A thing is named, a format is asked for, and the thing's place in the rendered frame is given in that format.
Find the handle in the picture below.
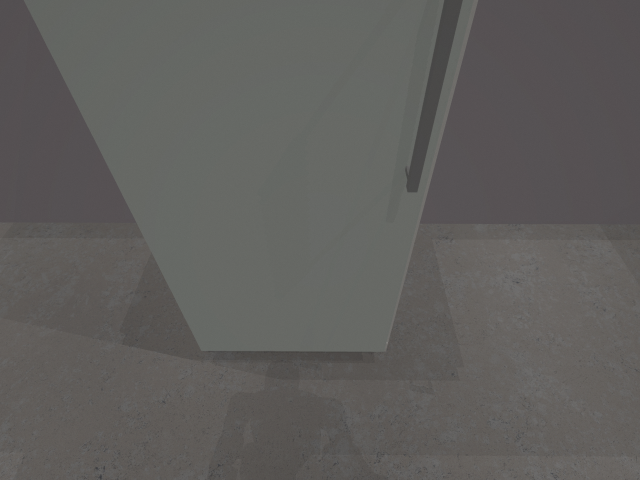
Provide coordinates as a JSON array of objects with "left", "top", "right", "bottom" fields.
[{"left": 405, "top": 0, "right": 463, "bottom": 192}]

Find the fridge door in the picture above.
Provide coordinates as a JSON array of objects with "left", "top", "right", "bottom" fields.
[{"left": 24, "top": 0, "right": 474, "bottom": 352}]

